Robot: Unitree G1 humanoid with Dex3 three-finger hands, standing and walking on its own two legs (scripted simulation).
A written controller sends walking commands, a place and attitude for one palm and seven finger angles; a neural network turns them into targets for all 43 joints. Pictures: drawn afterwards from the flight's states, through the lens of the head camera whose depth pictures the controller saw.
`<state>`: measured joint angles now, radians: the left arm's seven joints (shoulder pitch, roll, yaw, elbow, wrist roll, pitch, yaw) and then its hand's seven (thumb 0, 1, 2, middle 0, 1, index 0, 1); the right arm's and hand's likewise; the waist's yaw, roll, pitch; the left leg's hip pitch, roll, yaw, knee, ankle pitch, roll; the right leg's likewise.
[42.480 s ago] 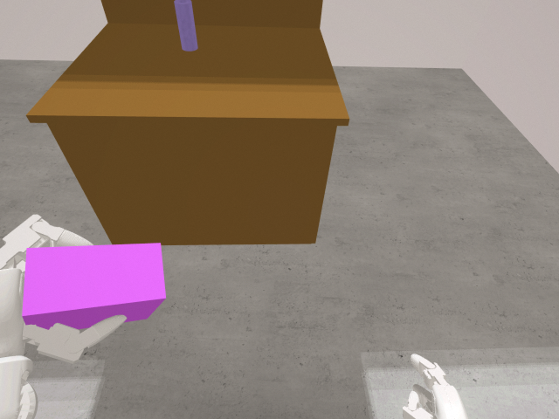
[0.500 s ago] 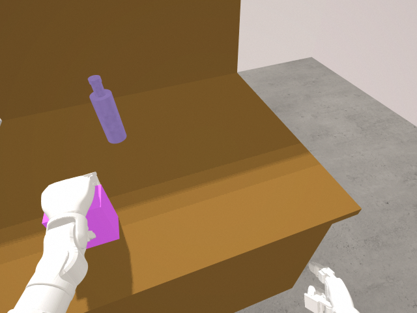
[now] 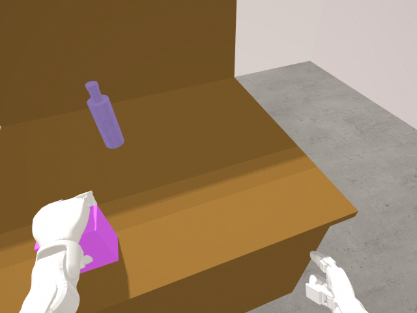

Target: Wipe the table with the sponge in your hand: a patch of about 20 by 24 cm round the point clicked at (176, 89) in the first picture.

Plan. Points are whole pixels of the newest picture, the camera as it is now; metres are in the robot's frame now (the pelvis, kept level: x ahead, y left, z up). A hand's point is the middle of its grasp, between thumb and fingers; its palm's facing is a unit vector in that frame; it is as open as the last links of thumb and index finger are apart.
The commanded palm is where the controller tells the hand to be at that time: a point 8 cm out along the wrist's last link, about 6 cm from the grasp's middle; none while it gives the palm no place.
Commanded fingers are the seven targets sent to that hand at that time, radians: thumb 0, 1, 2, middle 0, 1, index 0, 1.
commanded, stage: wipe back along the first lane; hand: left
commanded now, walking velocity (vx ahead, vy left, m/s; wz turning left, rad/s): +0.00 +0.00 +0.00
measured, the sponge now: (85, 246) +0.23 +0.30 +0.00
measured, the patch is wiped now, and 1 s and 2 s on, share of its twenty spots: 1.00 1.00 1.00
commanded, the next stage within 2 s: lift the sponge slowly off the table in 0.22 s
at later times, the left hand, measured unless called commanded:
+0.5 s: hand (78, 253) +0.19 +0.27 +0.04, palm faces +0.02 -0.11 -0.99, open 10.3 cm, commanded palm +0.16 +0.26 +0.09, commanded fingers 0.00 0.10 1.30 -1.20 -1.60 -1.20 -1.60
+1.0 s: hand (80, 261) +0.18 +0.25 +0.06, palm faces +0.02 -0.15 -0.99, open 10.3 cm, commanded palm +0.15 +0.25 +0.13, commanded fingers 0.00 0.10 1.30 -1.20 -1.60 -1.20 -1.60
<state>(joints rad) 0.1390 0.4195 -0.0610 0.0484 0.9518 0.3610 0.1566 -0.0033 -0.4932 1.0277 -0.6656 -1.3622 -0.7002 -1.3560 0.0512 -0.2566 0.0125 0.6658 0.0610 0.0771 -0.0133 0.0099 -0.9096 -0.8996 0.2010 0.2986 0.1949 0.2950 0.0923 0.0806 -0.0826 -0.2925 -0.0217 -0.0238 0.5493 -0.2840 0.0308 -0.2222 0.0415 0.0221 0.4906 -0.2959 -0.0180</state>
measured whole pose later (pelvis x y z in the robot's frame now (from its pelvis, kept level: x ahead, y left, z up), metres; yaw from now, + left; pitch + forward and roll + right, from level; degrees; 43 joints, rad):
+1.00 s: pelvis -0.02 -0.01 +0.01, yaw +0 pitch -4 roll -1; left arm 0.27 0.39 -0.14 -0.16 0.95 0.39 0.10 -0.02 -0.50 1.03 -0.68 -1.35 -0.72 -1.34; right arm 0.00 -0.24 0.02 0.70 0.03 0.05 -0.02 0.01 -0.91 -0.90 0.20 0.30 0.20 0.30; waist 0.14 0.10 -0.02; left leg -0.17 -0.01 -0.03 0.48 -0.23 0.02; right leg -0.10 0.05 0.02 0.42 -0.25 -0.03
